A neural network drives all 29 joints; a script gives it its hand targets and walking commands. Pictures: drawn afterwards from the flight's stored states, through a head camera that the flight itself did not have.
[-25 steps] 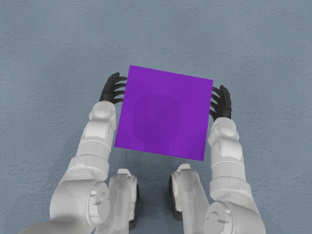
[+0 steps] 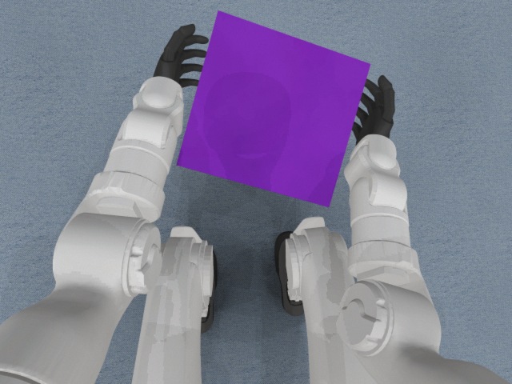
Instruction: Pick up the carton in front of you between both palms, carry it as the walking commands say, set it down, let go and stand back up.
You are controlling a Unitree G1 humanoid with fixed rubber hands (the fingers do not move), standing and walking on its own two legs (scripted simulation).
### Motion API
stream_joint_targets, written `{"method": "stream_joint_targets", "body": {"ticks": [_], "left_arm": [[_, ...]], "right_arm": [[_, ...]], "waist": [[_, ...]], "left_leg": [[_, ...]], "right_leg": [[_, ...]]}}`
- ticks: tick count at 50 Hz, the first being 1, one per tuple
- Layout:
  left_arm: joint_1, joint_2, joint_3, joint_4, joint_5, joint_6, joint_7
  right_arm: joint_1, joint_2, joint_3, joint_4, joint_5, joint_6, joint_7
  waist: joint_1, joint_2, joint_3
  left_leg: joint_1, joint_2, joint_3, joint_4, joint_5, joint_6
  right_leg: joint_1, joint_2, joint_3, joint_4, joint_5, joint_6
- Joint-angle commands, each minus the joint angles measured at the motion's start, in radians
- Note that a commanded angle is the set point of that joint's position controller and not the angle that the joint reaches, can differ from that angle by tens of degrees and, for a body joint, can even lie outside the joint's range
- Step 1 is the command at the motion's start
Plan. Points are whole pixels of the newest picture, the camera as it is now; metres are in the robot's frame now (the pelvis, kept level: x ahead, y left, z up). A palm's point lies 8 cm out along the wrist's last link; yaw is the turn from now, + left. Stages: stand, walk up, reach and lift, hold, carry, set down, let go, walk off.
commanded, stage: set down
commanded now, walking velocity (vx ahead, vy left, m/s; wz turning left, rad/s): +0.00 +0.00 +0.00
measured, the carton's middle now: (262, 125) +0.48 -0.03 -0.21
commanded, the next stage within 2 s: none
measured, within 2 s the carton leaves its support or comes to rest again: rests again in 1.02 s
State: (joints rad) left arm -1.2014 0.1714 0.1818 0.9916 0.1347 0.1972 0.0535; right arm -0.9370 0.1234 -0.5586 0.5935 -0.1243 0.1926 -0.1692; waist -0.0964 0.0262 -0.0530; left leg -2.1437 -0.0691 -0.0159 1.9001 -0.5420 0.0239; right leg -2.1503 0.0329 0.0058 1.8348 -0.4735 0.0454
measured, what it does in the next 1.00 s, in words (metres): lowers itself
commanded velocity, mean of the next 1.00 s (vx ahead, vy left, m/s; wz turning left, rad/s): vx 0.00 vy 0.00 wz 0.00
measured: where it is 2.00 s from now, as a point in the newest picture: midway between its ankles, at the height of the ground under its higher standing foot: (247, 295)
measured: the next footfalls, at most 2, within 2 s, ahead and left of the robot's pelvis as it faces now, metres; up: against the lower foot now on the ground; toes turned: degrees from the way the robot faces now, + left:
none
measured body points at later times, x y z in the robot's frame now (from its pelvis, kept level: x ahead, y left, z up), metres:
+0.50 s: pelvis +0.00 +0.01 -0.07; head +0.35 +0.04 +0.21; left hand +0.56 +0.09 -0.25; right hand +0.49 -0.20 -0.21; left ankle +0.10 +0.10 -0.42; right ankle +0.12 -0.13 -0.42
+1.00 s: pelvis -0.01 +0.01 -0.08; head +0.34 +0.04 +0.20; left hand +0.56 +0.09 -0.26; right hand +0.48 -0.21 -0.23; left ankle +0.10 +0.10 -0.42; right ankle +0.12 -0.13 -0.42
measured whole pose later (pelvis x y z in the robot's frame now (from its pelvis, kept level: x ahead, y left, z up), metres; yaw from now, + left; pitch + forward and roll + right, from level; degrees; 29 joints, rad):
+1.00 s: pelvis -0.01 +0.01 -0.08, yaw -2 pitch +41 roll -5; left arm -1.48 0.30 0.03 1.26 0.08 0.16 0.04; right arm -1.24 -0.04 -0.59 0.94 -0.05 0.13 -0.10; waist -0.15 -0.04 0.18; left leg -2.33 -0.06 -0.01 2.20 -0.57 0.05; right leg -2.32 0.07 0.00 2.10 -0.49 0.08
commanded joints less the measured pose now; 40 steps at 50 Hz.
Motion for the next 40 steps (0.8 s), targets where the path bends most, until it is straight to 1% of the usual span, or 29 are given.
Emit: {"method": "stream_joint_targets", "body": {"ticks": [1,5,10,11,12,15,19,22,24,30,34,37,40], "left_arm": [[-0.475,-0.82,-0.283,-0.038,-0.079,-0.036,-0.179],[-0.524,-0.787,-0.296,-0.007,-0.098,-0.042,-0.182],[-0.599,-0.75,-0.338,0.015,-0.138,-0.055,-0.175],[-0.627,-0.73,-0.34,-0.005,-0.146,-0.065,-0.171],[-0.651,-0.72,-0.347,-0.004,-0.149,-0.071,-0.168],[-0.66,-0.703,-0.361,0.003,-0.146,-0.079,-0.162],[-0.658,-0.724,-0.393,-0.043,-0.158,-0.086,-0.154],[-0.654,-0.729,-0.403,-0.062,-0.166,-0.091,-0.149],[-0.658,-0.725,-0.409,-0.069,-0.173,-0.095,-0.147],[-0.684,-0.694,-0.407,-0.046,-0.189,-0.108,-0.145],[-0.694,-0.663,-0.379,-0.003,-0.178,-0.112,-0.15],[-0.697,-0.638,-0.355,0.025,-0.165,-0.112,-0.155],[-0.681,-0.603,-0.327,0.059,-0.151,-0.113,-0.162]], "right_arm": [[-0.671,0.702,0.5,0.004,0.076,-0.016,0.184],[-0.719,0.66,0.485,0.013,0.092,-0.026,0.183],[-0.78,0.608,0.476,0.02,0.122,-0.042,0.181],[-0.722,0.641,0.461,0.07,0.126,-0.038,0.182],[-0.711,0.653,0.442,0.102,0.132,-0.038,0.185],[-0.691,0.679,0.406,0.165,0.152,-0.031,0.205],[-0.689,0.716,0.413,0.178,0.185,-0.022,0.235],[-0.683,0.719,0.412,0.192,0.194,-0.016,0.253],[-0.679,0.707,0.406,0.2,0.192,-0.016,0.259],[-0.687,0.649,0.361,0.229,0.167,-0.03,0.256],[-0.687,0.619,0.317,0.269,0.145,-0.037,0.251],[-0.689,0.602,0.292,0.296,0.132,-0.039,0.25],[-0.69,0.589,0.281,0.32,0.117,-0.04,0.25]], "waist": [[-0.037,0.083,-1.006],[-0.053,0.096,-0.995],[-0.078,0.122,-0.993],[-0.076,0.123,-0.981],[-0.078,0.135,-0.967],[-0.06,0.177,-0.95],[-0.033,0.201,-0.984],[-0.022,0.198,-0.959],[-0.025,0.196,-0.935],[-0.059,0.196,-0.868],[-0.069,0.194,-0.817],[-0.064,0.184,-0.786],[-0.054,0.147,-0.743]], "left_leg": [[0.48,-0.092,-0.002,-0.169,0.169,0.001],[0.462,-0.083,-0.007,-0.117,0.175,0.003],[0.47,-0.07,-0.017,-0.054,0.201,0.003],[0.458,-0.069,-0.011,-0.049,0.188,0.002],[0.448,-0.064,-0.013,-0.04,0.195,0.002],[0.472,-0.052,-0.019,-0.02,0.238,0.003],[0.537,-0.044,-0.021,0.002,0.324,0.002],[0.542,-0.041,-0.029,0.014,0.361,0.003],[0.535,-0.04,-0.034,0.019,0.366,0.002],[0.495,-0.039,-0.048,0.03,0.331,-0.002],[0.432,-0.038,-0.044,0.032,0.271,0.001],[0.38,-0.038,-0.041,0.035,0.232,0.007],[0.336,-0.036,-0.042,0.039,0.207,0.017]], "right_leg": [[0.574,0.115,-0.083,-0.065,0.221,0.033],[0.542,0.107,-0.092,-0.012,0.228,0.033],[0.504,0.094,-0.102,0.056,0.25,0.032],[0.513,0.096,-0.102,0.06,0.247,0.03],[0.496,0.097,-0.101,0.073,0.259,0.029],[0.442,0.099,-0.102,0.107,0.277,0.03],[0.387,0.102,-0.111,0.136,0.311,0.033],[0.338,0.101,-0.111,0.15,0.318,0.035],[0.312,0.101,-0.11,0.155,0.315,0.034],[0.269,0.094,-0.11,0.167,0.287,0.027],[0.272,0.09,-0.107,0.17,0.257,0.021],[0.278,0.088,-0.101,0.174,0.235,0.017],[0.278,0.089,-0.097,0.178,0.221,0.017]]}}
